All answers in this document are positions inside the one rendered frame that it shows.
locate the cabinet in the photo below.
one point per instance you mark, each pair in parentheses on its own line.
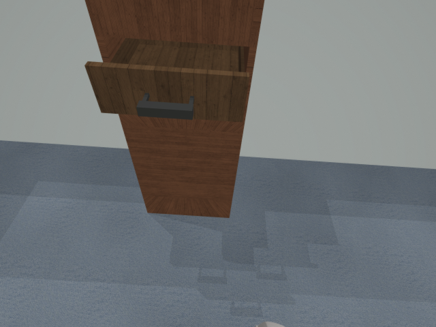
(184,167)

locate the drawer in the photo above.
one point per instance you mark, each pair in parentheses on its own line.
(172,72)

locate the handle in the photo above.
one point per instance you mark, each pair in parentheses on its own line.
(165,109)

